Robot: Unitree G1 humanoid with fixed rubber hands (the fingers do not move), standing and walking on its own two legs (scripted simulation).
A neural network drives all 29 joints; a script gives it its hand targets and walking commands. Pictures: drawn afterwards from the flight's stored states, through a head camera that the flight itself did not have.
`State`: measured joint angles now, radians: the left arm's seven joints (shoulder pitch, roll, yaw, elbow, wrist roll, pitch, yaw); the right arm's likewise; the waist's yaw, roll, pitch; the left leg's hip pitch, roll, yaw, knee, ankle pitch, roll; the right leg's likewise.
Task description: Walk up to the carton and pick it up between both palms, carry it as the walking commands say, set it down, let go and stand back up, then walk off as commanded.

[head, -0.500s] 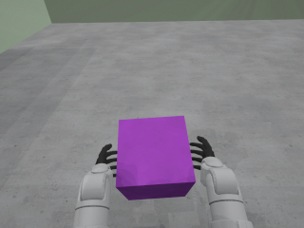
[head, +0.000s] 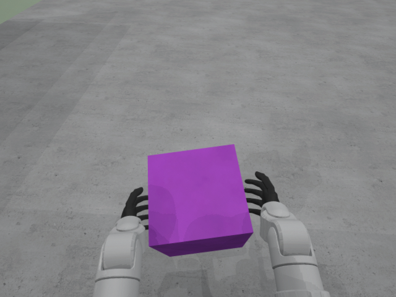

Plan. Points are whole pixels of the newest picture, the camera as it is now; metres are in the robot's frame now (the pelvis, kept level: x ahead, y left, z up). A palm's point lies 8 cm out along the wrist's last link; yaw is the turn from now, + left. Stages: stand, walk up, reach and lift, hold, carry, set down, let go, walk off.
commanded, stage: carry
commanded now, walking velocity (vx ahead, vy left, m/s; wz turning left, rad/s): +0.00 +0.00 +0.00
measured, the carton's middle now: (199, 205) +0.37 +0.01 -0.05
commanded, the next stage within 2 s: none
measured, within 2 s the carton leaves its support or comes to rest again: neither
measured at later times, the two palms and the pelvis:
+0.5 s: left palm (133, 228) +0.27 +0.14 +0.04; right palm (279, 222) +0.27 -0.14 +0.05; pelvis -0.02 +0.00 +0.00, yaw +1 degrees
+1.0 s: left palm (116, 230) +0.26 +0.17 +0.04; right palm (263, 216) +0.28 -0.11 +0.06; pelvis -0.02 +0.02 +0.00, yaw +1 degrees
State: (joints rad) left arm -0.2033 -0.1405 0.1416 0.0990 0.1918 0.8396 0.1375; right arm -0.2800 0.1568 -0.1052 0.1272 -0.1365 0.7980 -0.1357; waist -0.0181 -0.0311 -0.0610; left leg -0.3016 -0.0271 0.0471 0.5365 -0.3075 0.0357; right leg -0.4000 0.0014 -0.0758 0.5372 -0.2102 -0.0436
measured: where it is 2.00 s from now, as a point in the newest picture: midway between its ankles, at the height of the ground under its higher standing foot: outside the picture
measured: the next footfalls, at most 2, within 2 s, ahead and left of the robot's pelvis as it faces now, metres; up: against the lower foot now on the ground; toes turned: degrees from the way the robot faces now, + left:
none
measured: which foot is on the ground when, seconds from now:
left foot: down 0.00-1.00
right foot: down 0.00-1.00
